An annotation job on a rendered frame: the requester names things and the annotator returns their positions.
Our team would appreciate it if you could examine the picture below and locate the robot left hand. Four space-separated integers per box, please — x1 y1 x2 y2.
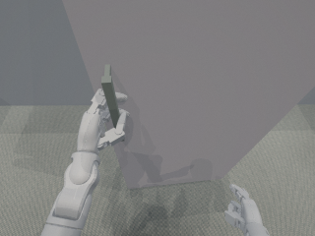
77 88 130 155

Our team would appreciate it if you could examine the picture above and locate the robot right hand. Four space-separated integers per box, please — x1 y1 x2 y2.
224 184 263 232

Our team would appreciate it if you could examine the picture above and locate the robot right forearm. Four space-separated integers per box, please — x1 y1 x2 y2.
244 222 270 236

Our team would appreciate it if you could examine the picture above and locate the handle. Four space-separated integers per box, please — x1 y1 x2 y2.
101 64 125 142

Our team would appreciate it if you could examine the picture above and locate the fridge door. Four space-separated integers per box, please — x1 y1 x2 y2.
62 0 315 189

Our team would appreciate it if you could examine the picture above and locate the robot left forearm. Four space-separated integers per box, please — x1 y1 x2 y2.
40 151 100 236

